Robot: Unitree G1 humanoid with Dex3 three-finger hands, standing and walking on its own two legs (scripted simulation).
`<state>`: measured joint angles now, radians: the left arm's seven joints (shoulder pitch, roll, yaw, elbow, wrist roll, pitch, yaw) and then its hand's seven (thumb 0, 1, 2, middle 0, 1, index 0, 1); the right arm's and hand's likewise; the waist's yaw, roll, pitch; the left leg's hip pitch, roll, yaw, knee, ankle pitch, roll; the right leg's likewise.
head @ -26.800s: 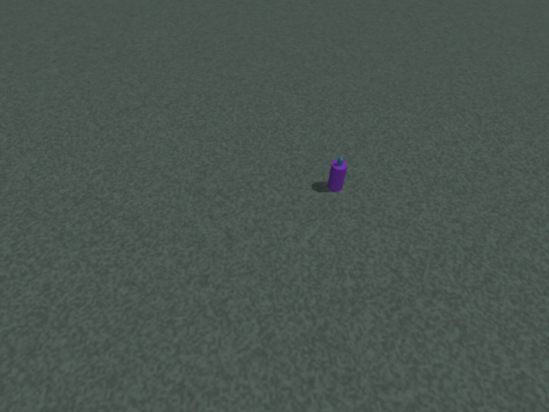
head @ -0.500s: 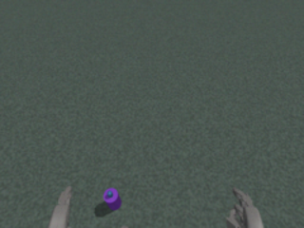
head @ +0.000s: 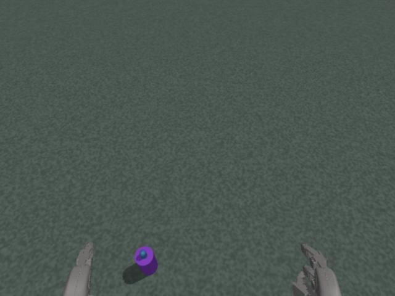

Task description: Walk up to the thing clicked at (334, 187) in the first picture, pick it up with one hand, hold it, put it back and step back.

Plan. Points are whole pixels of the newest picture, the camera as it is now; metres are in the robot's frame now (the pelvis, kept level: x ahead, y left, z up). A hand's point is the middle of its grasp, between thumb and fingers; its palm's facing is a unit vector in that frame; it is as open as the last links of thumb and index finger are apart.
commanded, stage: home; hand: left
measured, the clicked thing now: (146, 259) +0.38 +0.23 -0.62
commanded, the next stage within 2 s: stand in 0.42 s
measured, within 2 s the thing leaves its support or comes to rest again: neither
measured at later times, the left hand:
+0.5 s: hand (108, 292) +0.16 +0.18 -0.05, palm faces +0.11 -0.95 -0.28, open 17.5 cm
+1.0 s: hand out of the picture +0.13 +0.22 -0.10, palm faces -0.03 -0.94 -0.34, open 8.7 cm
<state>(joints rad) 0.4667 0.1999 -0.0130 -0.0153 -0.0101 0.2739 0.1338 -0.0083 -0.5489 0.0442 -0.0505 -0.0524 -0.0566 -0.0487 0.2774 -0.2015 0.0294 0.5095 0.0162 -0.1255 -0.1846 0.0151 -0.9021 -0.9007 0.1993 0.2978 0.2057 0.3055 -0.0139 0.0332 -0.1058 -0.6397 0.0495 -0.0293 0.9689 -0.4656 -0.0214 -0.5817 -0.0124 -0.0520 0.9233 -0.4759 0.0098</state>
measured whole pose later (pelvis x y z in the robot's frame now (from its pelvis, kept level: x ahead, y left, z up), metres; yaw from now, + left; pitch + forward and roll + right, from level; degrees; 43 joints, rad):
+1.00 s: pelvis -0.01 +0.00 +0.02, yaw +0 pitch +1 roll +0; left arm 0.24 0.31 0.00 0.59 0.06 0.03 0.02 0.00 0.64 0.84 -0.20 -0.29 -0.21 -0.29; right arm 0.18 -0.29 -0.02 0.80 -0.06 -0.02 -0.02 0.01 -0.90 -0.90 0.20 0.30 0.21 0.31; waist 0.02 -0.02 0.01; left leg -0.45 0.01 0.00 0.83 -0.39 -0.01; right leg -0.43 -0.05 -0.02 0.84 -0.43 0.01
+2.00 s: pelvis -0.02 +0.01 +0.06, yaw +0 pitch -3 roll +0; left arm 0.13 0.32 0.00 1.17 0.03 0.00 0.01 0.01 0.91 0.90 -0.20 -0.30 -0.21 -0.30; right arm 0.15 -0.33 -0.01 1.15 -0.02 0.00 -0.01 0.01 -0.91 -0.90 0.20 0.30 0.20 0.30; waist 0.01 0.01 0.05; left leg -0.16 0.01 0.01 0.37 -0.15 0.00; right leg -0.13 -0.04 -0.03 0.37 -0.18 0.03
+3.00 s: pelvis +0.00 +0.01 +0.06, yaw -1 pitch -2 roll +0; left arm 0.11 0.33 0.01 1.16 0.01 0.00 0.00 0.01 0.91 0.90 -0.20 -0.30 -0.21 -0.30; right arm 0.12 -0.34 0.00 1.16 -0.01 -0.01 0.00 0.01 -0.91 -0.90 0.20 0.30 0.20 0.30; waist 0.00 0.00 0.05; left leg -0.12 0.01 0.03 0.32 -0.16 -0.01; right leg -0.10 -0.04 -0.01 0.33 -0.19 0.03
